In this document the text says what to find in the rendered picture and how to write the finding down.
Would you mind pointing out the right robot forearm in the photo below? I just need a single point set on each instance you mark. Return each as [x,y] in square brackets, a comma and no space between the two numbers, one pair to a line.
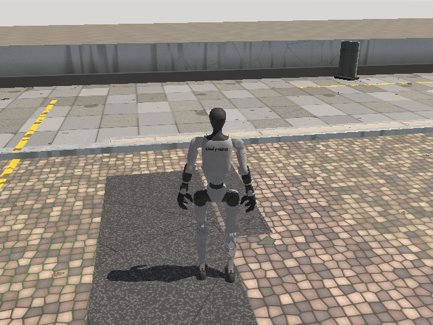
[248,183]

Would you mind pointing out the robot left upper arm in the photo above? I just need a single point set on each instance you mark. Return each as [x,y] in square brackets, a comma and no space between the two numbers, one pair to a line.
[196,142]

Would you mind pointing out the right robot hand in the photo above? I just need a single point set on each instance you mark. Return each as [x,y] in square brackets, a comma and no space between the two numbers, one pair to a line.
[251,203]

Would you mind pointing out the left robot forearm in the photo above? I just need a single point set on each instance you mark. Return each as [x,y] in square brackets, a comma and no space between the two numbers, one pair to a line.
[185,181]

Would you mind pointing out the robot right thigh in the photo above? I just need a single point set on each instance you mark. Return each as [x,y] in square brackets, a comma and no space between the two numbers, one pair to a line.
[231,207]

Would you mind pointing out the right robot shin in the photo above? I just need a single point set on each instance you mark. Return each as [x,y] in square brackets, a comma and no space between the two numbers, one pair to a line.
[230,250]

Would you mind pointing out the left robot hand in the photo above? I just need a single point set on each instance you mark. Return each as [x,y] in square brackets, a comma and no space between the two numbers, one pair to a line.
[181,199]

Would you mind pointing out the robot right upper arm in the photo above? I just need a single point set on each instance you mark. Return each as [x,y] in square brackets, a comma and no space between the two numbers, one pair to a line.
[238,144]

